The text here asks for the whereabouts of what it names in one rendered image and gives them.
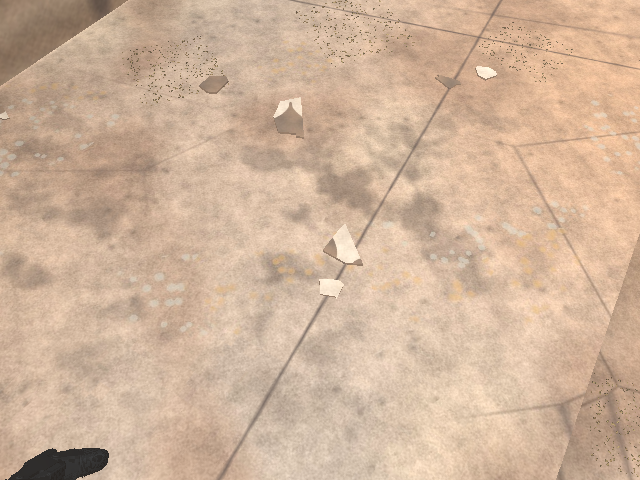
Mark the robot left hand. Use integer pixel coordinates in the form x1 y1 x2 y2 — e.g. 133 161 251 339
5 448 109 480

